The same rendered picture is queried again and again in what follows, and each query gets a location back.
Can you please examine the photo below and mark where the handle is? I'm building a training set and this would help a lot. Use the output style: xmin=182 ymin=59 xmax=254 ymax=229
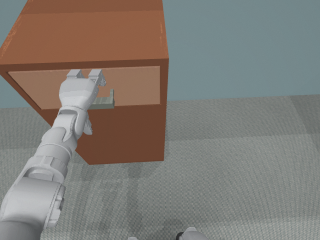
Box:
xmin=88 ymin=89 xmax=115 ymax=110

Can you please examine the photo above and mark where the left robot upper arm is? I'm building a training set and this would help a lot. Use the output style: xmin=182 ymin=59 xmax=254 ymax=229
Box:
xmin=0 ymin=176 xmax=66 ymax=240

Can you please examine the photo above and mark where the robot right shin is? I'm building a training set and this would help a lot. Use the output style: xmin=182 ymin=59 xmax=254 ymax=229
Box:
xmin=183 ymin=227 xmax=196 ymax=234

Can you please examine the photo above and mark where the drawer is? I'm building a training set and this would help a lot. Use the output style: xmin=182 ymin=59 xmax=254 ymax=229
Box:
xmin=8 ymin=66 xmax=160 ymax=109

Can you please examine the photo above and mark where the robot left forearm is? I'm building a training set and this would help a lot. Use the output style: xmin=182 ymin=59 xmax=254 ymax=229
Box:
xmin=0 ymin=106 xmax=87 ymax=221

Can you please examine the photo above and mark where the left robot hand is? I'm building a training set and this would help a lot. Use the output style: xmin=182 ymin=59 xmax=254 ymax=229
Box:
xmin=59 ymin=69 xmax=106 ymax=135

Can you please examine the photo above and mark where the cabinet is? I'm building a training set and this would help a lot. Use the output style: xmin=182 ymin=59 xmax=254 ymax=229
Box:
xmin=0 ymin=0 xmax=169 ymax=165

